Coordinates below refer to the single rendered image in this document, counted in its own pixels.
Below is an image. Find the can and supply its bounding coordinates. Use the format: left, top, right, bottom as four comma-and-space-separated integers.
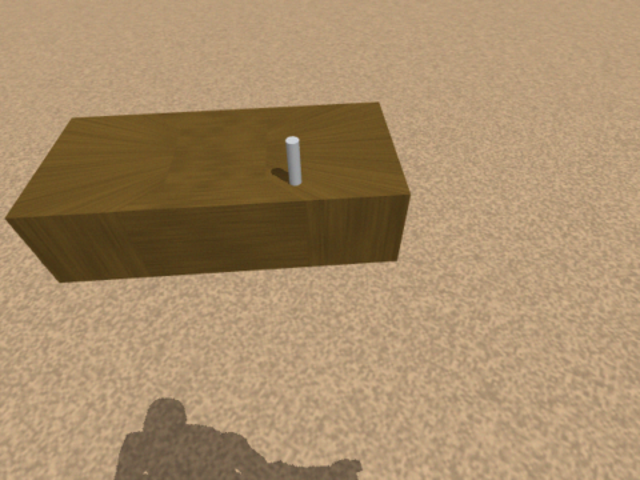
286, 136, 302, 186

